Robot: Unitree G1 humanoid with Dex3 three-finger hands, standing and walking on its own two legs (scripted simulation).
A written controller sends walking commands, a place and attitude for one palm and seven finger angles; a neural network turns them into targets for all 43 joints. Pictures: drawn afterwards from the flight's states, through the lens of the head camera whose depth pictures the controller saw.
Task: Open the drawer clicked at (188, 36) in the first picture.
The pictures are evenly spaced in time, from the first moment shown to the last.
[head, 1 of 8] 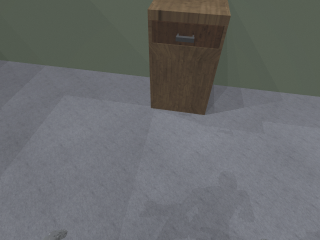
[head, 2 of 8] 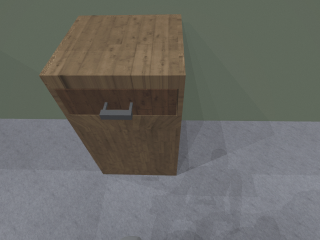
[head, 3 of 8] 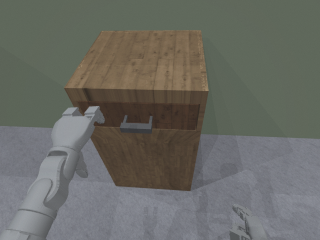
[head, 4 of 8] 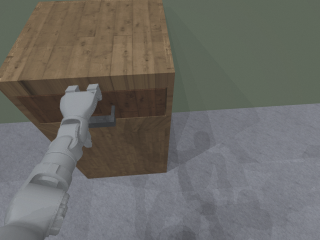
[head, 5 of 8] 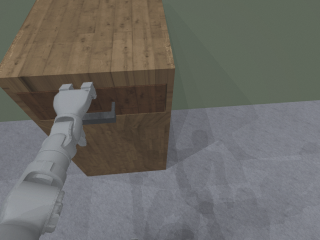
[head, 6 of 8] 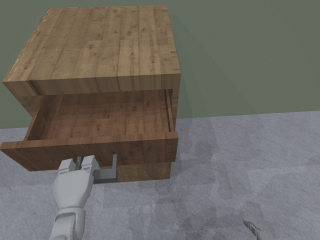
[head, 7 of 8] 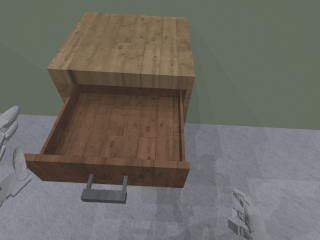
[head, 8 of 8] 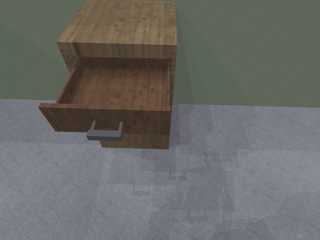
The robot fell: no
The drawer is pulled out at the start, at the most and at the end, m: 0.00 0.30 0.30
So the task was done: yes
